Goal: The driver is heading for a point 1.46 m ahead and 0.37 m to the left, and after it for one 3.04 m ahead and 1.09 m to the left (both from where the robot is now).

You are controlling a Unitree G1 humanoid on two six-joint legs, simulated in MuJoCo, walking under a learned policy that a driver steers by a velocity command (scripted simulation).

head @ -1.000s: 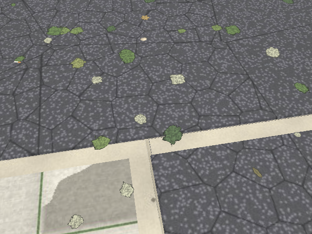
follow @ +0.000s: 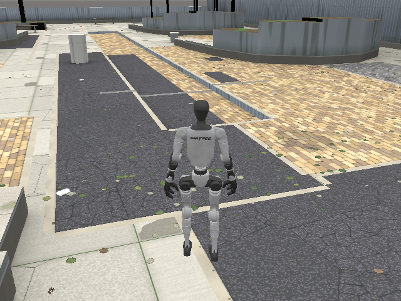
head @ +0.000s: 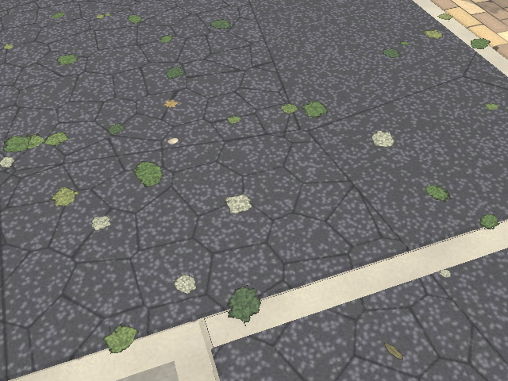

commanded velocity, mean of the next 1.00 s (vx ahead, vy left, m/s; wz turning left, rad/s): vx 0.00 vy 0.00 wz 0.00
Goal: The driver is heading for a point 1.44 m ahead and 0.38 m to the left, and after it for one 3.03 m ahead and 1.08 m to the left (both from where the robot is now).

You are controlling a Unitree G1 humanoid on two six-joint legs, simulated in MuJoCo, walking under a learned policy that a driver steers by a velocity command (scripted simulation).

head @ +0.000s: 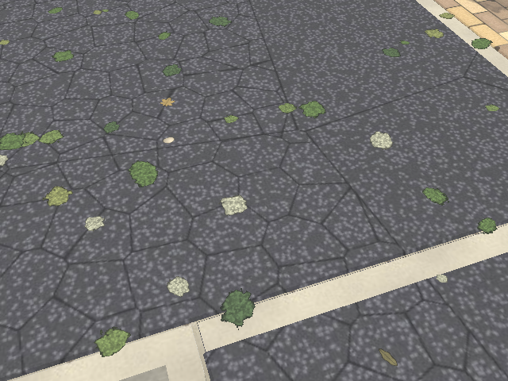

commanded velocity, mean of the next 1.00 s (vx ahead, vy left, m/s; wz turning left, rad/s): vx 0.04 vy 0.00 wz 0.00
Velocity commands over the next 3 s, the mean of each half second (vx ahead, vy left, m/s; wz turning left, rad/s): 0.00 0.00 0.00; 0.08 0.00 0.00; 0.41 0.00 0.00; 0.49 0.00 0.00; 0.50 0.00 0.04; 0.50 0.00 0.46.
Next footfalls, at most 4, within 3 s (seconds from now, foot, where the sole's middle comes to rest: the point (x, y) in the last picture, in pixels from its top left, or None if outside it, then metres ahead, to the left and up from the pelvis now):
1.10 left None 0.15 0.13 -0.78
1.60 right None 0.50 -0.01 -0.78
2.16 left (215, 284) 0.81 0.15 -0.78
2.72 right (267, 203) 1.13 -0.01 -0.78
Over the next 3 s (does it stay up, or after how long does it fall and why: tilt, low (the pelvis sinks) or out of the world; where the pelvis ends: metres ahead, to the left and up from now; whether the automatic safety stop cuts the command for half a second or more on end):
stays up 1.09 0.07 0.00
